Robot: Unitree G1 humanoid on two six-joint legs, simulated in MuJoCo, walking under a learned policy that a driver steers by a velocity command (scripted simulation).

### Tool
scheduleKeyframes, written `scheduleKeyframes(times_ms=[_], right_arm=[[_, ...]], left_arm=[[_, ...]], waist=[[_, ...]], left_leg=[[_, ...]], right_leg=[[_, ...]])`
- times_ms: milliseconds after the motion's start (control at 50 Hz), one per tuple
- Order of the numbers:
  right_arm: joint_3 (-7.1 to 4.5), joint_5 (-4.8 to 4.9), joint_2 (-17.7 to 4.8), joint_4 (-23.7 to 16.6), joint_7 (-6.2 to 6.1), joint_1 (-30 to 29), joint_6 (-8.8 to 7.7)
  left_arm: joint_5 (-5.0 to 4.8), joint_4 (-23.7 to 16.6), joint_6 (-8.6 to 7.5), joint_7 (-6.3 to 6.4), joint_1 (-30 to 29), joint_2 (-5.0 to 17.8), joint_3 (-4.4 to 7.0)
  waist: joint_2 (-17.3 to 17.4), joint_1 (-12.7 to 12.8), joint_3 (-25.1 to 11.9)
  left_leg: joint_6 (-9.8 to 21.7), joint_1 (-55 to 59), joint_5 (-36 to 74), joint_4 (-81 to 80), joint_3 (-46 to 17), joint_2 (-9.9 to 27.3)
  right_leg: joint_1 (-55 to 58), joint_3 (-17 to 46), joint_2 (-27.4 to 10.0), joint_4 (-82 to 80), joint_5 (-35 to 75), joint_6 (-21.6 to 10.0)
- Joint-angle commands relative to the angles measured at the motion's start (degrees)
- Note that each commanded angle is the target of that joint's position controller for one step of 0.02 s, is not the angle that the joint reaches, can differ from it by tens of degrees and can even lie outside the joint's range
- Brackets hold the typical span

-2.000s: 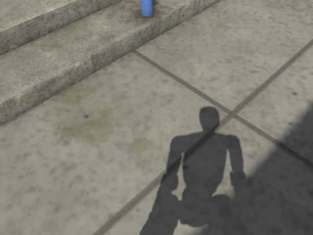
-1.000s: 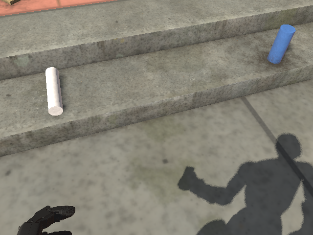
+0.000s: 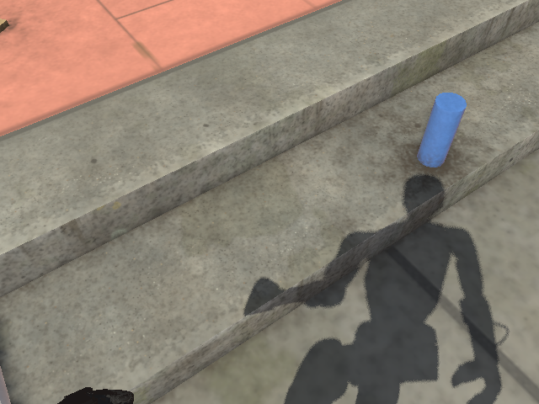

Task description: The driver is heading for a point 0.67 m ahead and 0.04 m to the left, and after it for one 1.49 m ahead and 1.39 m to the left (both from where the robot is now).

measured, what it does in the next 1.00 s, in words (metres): walks ahead, turning left: right foot, then left foot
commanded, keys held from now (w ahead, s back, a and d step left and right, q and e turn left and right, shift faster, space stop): w+e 0.14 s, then w+q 0.70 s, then q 0.16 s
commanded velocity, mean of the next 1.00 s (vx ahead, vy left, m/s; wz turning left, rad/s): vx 0.48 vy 0.00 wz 0.16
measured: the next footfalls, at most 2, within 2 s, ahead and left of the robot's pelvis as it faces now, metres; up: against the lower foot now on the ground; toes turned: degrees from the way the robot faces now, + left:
right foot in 0.06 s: +0.19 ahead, -0.10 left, +0.00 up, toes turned -7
left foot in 0.68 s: +0.47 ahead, +0.03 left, +0.00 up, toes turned +5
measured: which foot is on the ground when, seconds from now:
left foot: down 0.00-0.08, up 0.10-0.66, down 0.68-1.00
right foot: up 0.00-0.04, down 0.06-0.68, up 0.70-1.00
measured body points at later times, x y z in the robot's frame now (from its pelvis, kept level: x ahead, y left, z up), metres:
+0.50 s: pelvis +0.25 -0.05 +0.00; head +0.27 -0.06 +0.45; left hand +0.29 +0.21 -0.12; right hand +0.35 -0.31 -0.13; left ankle +0.40 +0.07 -0.68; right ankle +0.15 -0.10 -0.74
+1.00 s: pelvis +0.51 -0.01 +0.00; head +0.55 +0.02 +0.45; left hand +0.69 +0.23 -0.09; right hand +0.53 -0.28 -0.12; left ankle +0.43 +0.02 -0.74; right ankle +0.62 -0.11 -0.50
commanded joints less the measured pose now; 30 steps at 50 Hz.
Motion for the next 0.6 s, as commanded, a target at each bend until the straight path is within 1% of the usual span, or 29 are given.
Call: scheduleKeyframes(times_ms=[20, 40, 60, 80, 100, 120, 140, 160, 180, 200, 220, 240, 280, 340, 380, 400, 420, 440, 460, 500, 520, 540, 560, 580, 600], right_arm=[[-2.28, -0.05, -10.19, -2.42, -0.48, -0.66, 0.21], [-2.35, 0.01, -10.99, -2.07, -0.62, -0.14, 0.75], [-2.13, 0.29, -10.97, -2.13, -0.75, 0.06, 1.24], [-1.41, -0.06, -9.20, -3.66, -0.71, 0.84, 1.39], [-0.05, -0.31, -2.99, -8.29, 0.44, 2.00, 1.12], [-1.11, -0.87, -8.06, -9.13, 0.46, -4.58, 0.83], [-1.02, 0.13, -7.67, -10.07, 0.68, -8.07, 0.53], [-0.28, 0.43, -6.13, -8.69, 0.60, -6.61, 0.20], [-0.07, 0.01, -5.44, -7.36, 0.58, -5.20, 0.75], [0.17, -0.64, -4.93, -6.07, 0.71, -2.63, 1.73], [0.17, -0.97, -4.62, -4.99, 0.90, -1.30, 2.69], [0.01, -0.77, -4.60, -4.64, 1.16, -1.24, 3.24], [-0.12, -0.32, -4.09, -4.47, 1.68, -3.37, 3.67], [-0.32, 0.04, -3.88, -5.30, 2.09, -9.42, 3.84], [-0.35, 0.26, -3.42, -5.60, 2.23, -12.25, 3.75], [-0.34, 0.26, -3.22, -5.65, 2.30, -13.38, 3.63], [-0.08, 0.09, -2.38, -5.26, 2.24, -13.09, 3.63], [0.03, -0.17, -2.33, -5.43, 2.20, -14.33, 3.52], [0.24, -0.29, -1.74, -5.37, 2.00, -15.09, 3.73], [0.48, -0.87, -1.48, -6.35, 1.88, -18.19, 3.70], [0.67, -0.96, -0.81, -6.71, 1.68, -19.14, 3.68], [0.81, -0.91, -0.38, -6.94, 1.44, -19.31, 3.68], [0.95, -0.70, -0.18, -7.04, 1.16, -18.94, 3.62], [1.12, -0.58, -0.08, -7.04, 1.03, -18.10, 3.58], [1.15, -0.53, -0.22, -6.53, 1.04, -16.41, 3.58]], left_arm=[[0.45, -4.79, -0.78, 0.35, -2.82, 3.41, 0.68], [0.74, -3.91, -1.04, 0.79, 0.70, 4.07, 1.11], [1.28, -1.22, -1.61, 1.47, 8.96, 5.09, 1.84], [1.80, 1.23, -2.02, 2.48, 19.00, 9.16, 3.28], [0.46, 0.01, -1.87, 3.30, 17.92, 16.95, 4.91], [-1.44, -0.46, -1.28, 3.67, 20.63, 16.28, 5.15], [-1.49, 0.65, -1.10, 4.08, 18.34, 14.44, 4.64], [-1.42, 0.88, -1.24, 4.38, 15.47, 10.13, 3.41], [-1.44, 0.60, -1.65, 4.49, 12.73, 7.53, 2.47], [-1.56, 0.51, -2.13, 4.49, 10.51, 5.70, 1.67], [-1.62, 0.93, -2.92, 4.31, 10.73, 5.14, 1.28], [-1.70, 1.82, -3.69, 4.15, 11.75, 5.20, 1.20], [-1.72, 3.43, -4.46, 4.03, 13.43, 6.24, 1.42], [-1.64, 5.37, -4.77, 4.35, 16.35, 5.96, 1.22], [-1.53, 6.29, -5.02, 4.65, 17.56, 5.71, 1.05], [-1.46, 6.64, -5.18, 4.82, 17.70, 5.54, 0.93], [-1.22, 7.13, -5.25, 5.11, 18.15, 5.13, 0.77], [-1.11, 7.48, -5.39, 5.39, 18.28, 4.74, 0.61], [-0.86, 8.25, -5.36, 5.67, 19.29, 4.24, 0.47], [-0.78, 9.80, -5.30, 6.15, 21.24, 3.62, 0.20], [-0.43, 11.06, -5.17, 6.50, 23.26, 3.50, 0.09], [-0.17, 11.98, -4.96, 6.82, 24.28, 3.54, 0.00], [-0.03, 12.27, -4.88, 7.07, 23.63, 3.83, -0.04], [-0.09, 11.80, -4.85, 7.21, 21.04, 4.09, -0.20], [-0.31, 11.46, -4.93, 7.36, 19.00, 4.49, -0.34]], waist=[[7.75, 2.39, 1.83], [7.32, 3.98, -0.96], [4.92, 7.69, -6.01], [-0.80, 11.47, -13.21], [-15.92, 7.75, -16.98], [-6.91, 11.92, -18.18], [-3.54, 10.14, -10.56], [-0.01, 7.36, -5.93], [0.86, 5.06, -4.29], [-0.17, 3.04, -4.14], [-1.04, 2.57, -4.57], [-0.85, 2.36, -4.24], [-0.58, 2.68, -2.12], [-0.60, 4.65, 0.99], [-0.65, 5.64, 1.95], [-0.76, 5.89, 2.31], [-1.72, 5.86, 1.78], [-1.23, 6.14, 2.38], [-2.06, 6.48, 2.57], [-0.21, 7.45, 4.76], [-1.07, 7.89, 4.80], [-1.01, 7.83, 4.74], [-0.77, 7.04, 4.37], [-0.57, 5.53, 3.64], [-1.07, 4.13, 2.14]], left_leg=[[6.72, -1.14, 38.14, 3.41, -2.92, 14.61], [6.37, -0.11, 46.99, 11.55, -1.26, 14.22], [5.34, -3.02, 48.88, 24.05, 1.02, 12.48], [3.64, -14.86, 33.05, 40.87, 1.09, 11.02], [0.24, -39.65, -13.05, 59.41, -0.91, 0.70], [0.84, -45.28, -11.51, 63.81, -12.27, 0.14], [1.56, -47.56, -4.67, 62.74, -13.50, 2.97], [1.94, -44.01, -0.29, 57.40, -13.00, 5.06], [1.93, -39.60, 0.63, 53.50, -12.95, 6.27], [1.72, -35.14, 1.14, 51.41, -12.80, 6.75], [1.65, -32.27, 1.75, 50.95, -12.03, 6.27], [1.73, -31.96, 2.80, 50.31, -11.72, 5.91], [1.88, -34.03, 6.65, 47.77, -11.72, 5.78], [2.02, -40.09, 12.41, 43.19, -12.89, 5.18], [2.13, -42.08, 14.76, 39.62, -14.67, 3.42], [2.21, -42.27, 16.17, 37.58, -15.08, 2.60], [2.23, -42.09, 16.44, 37.46, -14.18, 1.97], [2.35, -42.27, 17.04, 36.07, -13.82, 1.83], [2.62, -43.08, 15.57, 36.98, -12.24, 1.70], [3.40, -45.54, 13.60, 35.00, -11.04, 1.51], [4.37, -48.39, 10.55, 37.34, -10.07, 1.26], [5.32, -50.33, 7.79, 38.58, -9.40, 0.84], [6.41, -49.15, 5.93, 37.72, -8.22, 0.12], [7.55, -43.82, 5.51, 34.71, -6.36, -1.30], [8.70, -35.89, 6.44, 30.45, -4.44, -3.27]], right_leg=[[5.64, -3.98, 3.26, -4.31, -6.09, -2.91], [10.60, -4.95, 5.80, -6.31, -7.93, -4.22], [21.41, -5.47, 8.68, -10.06, -6.42, -5.81], [37.15, 5.89, 1.10, -11.46, -12.05, -8.41], [52.22, 36.34, -15.72, -16.93, -12.90, -15.19], [52.08, 44.56, -16.61, -22.60, -8.40, -16.17], [47.00, 34.72, -14.81, -22.01, -1.62, -14.97], [39.03, 27.61, -12.65, -22.45, 6.60, -12.68], [33.57, 22.73, -10.04, -23.58, 11.20, -10.68], [29.39, 18.70, -8.18, -25.09, 14.35, -9.60], [27.19, 16.41, -7.68, -26.08, 18.58, -9.37], [26.73, 14.72, -7.24, -27.03, 21.38, -9.17], [26.47, 11.75, -6.76, -29.53, 21.08, -8.17], [29.97, 8.42, -6.44, -31.88, 19.52, -6.03], [32.44, 6.00, -6.70, -32.20, 20.26, -5.11], [33.32, 4.67, -6.79, -32.28, 20.88, -4.80], [34.92, 3.48, -7.07, -31.91, 21.85, -5.08], [35.66, 2.50, -7.38, -31.89, 22.98, -5.08], [37.52, 2.23, -8.05, -31.47, 23.28, -5.57], [40.62, 1.42, -9.13, -30.80, 26.46, -5.85], [44.62, 2.01, -10.46, -29.26, 31.20, -6.48], [48.14, 1.16, -10.86, -27.23, 37.56, -6.54], [49.02, -0.46, -10.59, -25.25, 44.35, -6.06], [46.59, -2.77, -9.69, -22.94, 52.47, -5.03], [43.37, -4.82, -8.95, -19.94, 61.48, -3.77]])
